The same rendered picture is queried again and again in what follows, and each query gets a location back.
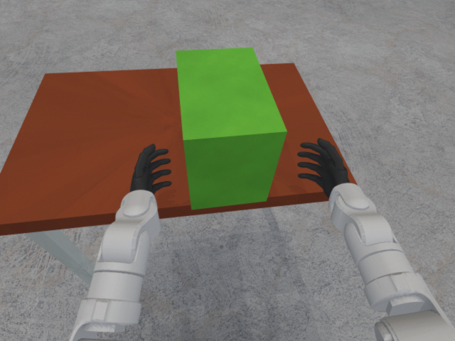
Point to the carton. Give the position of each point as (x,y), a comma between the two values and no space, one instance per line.
(233,133)

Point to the robot left hand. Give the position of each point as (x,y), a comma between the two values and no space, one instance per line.
(143,177)

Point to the robot right hand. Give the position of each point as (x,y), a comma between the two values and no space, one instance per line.
(331,170)

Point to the robot right upper arm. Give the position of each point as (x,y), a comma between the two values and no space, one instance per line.
(425,325)

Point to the robot right forearm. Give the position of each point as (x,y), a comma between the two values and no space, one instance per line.
(391,285)

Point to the robot left forearm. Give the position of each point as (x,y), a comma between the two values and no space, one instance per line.
(113,297)

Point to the table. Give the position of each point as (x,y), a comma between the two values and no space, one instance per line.
(74,157)

